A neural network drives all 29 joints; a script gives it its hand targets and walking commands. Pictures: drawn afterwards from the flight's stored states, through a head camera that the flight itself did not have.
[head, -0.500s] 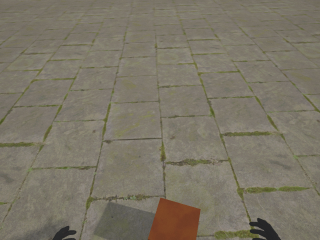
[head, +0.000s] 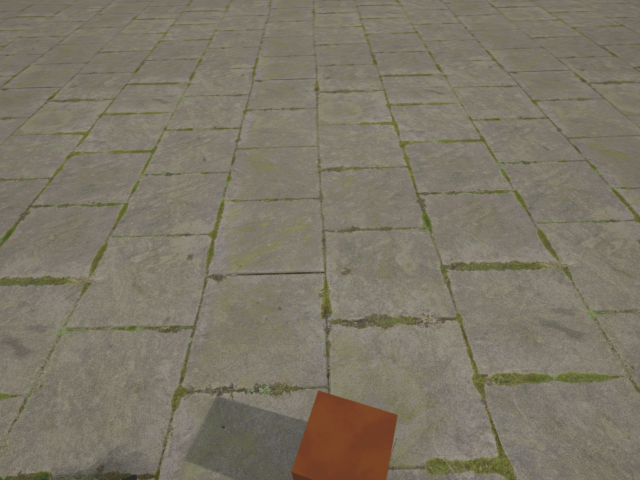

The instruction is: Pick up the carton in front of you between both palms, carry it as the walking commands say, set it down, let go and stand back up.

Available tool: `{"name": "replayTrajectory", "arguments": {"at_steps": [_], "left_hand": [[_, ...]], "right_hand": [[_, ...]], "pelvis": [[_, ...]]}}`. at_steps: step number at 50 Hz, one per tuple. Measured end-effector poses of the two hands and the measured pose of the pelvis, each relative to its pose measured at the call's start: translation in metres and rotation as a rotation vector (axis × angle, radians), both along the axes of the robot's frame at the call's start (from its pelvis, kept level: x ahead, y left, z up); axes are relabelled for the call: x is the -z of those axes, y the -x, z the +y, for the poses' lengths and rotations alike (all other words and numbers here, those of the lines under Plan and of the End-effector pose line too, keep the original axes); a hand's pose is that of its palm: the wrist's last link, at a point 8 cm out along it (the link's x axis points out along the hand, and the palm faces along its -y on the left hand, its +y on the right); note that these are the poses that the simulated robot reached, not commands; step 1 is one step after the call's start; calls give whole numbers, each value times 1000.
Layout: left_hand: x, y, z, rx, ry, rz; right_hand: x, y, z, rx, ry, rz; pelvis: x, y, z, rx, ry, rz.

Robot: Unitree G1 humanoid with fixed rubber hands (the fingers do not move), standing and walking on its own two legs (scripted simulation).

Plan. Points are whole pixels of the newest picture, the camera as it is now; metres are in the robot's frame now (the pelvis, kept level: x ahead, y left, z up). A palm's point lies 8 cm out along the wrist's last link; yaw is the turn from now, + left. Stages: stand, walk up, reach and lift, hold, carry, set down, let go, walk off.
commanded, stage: stand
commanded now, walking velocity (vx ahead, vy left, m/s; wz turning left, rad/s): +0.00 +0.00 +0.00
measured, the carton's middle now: (345, 458) +0.36 -0.04 -0.65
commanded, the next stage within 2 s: none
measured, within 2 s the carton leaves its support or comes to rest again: neither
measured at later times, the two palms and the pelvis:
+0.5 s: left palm out of the picture +0.08 +0.29 -0.09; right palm out of the picture +0.07 -0.29 -0.11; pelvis -0.01 +0.00 +0.00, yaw +0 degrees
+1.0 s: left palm out of the picture +0.08 +0.29 -0.09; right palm out of the picture +0.05 -0.29 -0.11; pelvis -0.02 +0.00 +0.01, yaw -1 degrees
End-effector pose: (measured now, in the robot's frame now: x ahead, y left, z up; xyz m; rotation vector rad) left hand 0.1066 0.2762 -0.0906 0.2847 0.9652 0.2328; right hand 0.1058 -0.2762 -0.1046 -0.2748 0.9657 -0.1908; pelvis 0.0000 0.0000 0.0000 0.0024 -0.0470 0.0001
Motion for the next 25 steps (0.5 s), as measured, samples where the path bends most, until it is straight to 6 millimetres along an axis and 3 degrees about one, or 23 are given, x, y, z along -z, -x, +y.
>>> {"name": "replayTrajectory", "arguments": {"at_steps": [25], "left_hand": [[3,26,11,-10,-16,77]], "right_hand": [[4,39,-13,25,23,96]], "pelvis": [[-4,14,-1,7,-3,-14]]}}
